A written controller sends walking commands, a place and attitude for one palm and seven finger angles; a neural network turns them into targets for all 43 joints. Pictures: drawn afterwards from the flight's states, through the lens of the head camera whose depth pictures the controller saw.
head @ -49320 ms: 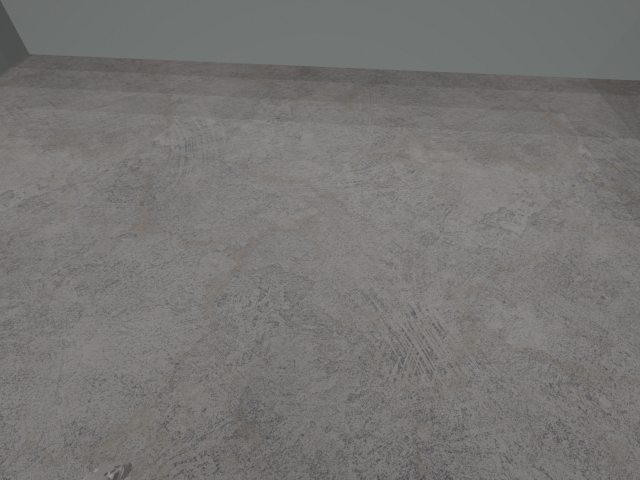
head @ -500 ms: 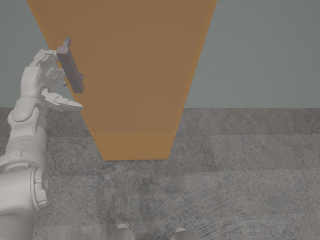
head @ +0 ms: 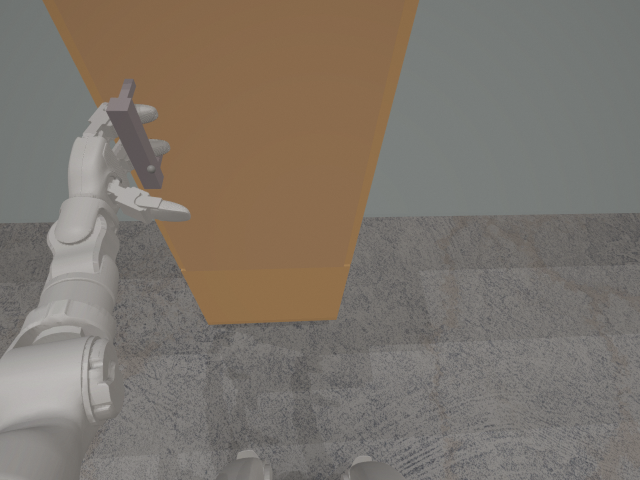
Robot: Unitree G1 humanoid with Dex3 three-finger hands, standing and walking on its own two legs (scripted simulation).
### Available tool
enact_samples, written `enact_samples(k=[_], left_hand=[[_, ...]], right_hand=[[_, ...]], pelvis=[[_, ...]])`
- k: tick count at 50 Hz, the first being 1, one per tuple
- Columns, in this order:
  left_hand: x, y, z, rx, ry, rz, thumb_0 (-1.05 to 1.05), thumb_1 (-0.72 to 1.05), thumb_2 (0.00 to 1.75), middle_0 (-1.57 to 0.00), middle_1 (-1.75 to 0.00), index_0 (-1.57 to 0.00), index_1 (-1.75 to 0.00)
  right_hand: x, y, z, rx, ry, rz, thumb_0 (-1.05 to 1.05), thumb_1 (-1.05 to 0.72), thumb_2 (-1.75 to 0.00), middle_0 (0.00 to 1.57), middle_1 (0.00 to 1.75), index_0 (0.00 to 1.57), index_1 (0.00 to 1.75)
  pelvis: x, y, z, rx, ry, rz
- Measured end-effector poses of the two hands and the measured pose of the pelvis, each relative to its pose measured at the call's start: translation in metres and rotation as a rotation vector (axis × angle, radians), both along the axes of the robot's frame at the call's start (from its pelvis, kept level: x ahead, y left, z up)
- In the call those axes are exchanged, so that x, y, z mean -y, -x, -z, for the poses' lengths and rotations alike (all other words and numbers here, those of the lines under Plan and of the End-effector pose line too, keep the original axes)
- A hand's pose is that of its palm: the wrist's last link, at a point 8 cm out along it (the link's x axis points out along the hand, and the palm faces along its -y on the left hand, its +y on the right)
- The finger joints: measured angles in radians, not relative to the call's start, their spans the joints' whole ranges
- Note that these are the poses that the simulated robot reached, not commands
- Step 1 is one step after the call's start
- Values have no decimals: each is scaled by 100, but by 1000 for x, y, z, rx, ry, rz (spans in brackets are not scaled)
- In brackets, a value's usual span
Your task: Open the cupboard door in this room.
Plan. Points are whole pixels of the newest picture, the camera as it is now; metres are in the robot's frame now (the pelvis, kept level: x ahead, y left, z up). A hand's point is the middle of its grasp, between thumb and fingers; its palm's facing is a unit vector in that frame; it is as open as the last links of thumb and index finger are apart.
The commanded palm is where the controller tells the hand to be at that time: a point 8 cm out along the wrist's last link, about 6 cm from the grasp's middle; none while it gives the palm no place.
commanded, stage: slide the fingers in behind the handle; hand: left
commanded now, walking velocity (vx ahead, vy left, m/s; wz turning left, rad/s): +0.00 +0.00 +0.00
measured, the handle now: (141, 136) +0.54 +0.21 +0.10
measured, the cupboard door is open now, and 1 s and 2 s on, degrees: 0 0 31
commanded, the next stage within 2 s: close the thumb around the handle in 0.32 s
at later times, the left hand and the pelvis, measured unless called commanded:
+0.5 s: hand (151, 169) +0.48 +0.19 +0.10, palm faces +0.02 -1.00 +0.00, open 14.0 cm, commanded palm +0.45 +0.23 +0.09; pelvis +0.00 +0.00 +0.00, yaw +0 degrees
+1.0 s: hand (151, 167) +0.48 +0.19 +0.10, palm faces +0.03 -1.00 -0.01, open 6.3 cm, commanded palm +0.46 +0.22 +0.09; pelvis +0.00 +0.00 +0.00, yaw +1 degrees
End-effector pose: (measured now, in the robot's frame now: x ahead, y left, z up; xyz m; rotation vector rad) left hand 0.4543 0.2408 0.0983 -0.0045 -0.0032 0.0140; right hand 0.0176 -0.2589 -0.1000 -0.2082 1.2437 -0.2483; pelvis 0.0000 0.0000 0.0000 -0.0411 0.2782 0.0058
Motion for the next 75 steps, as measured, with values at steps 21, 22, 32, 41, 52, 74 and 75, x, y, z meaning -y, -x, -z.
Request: enact_samples(k=[21,22,32,41,52,74,75], left_hand=[[0,0,0,5,-3,2,-1,-50,30,-28,-120,-28,-120],[0,0,0,5,-3,1,-1,-50,30,-28,-120,-28,-120],[0,0,0,5,-5,-2,-1,-29,39,-29,-122,-29,-122],[-1,-1,0,3,-9,-6,-1,15,58,-33,-127,-32,-127],[-1,-3,0,2,-14,-15,1,70,82,-37,-133,-35,-133],[1,10,0,6,-8,11,1,72,76,-33,-134,-32,-134],[1,14,0,9,-8,15,1,72,76,-33,-134,-32,-134]], right_hand=[[8,-9,0,5,15,-15,0,-90,-90,20,30,20,30],[7,-10,0,5,14,-16,0,-90,-90,20,30,20,30],[4,-14,1,7,2,-21,0,-90,-90,20,30,20,30],[3,-13,3,-2,0,-26,0,-90,-90,20,30,20,30],[5,-11,5,-19,2,-34,0,-90,-90,20,30,20,30],[7,-19,-4,39,-7,13,0,-90,-90,20,30,20,30],[7,-22,-5,49,-11,14,0,-90,-90,20,30,20,30]], pelvis=[[3,-1,0,-5,-1,-7],[3,-2,0,-5,-1,-7],[3,-3,0,-4,-1,-9],[2,-3,1,-8,0,-14],[3,-3,2,-13,1,-21],[6,-10,-5,6,-10,14],[6,-12,-6,11,-11,17]])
